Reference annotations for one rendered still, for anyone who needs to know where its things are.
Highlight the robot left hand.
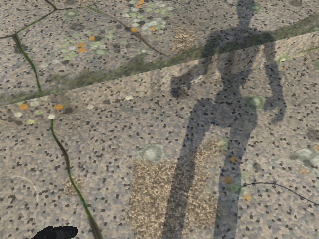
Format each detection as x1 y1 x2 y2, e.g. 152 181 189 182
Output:
31 225 78 239

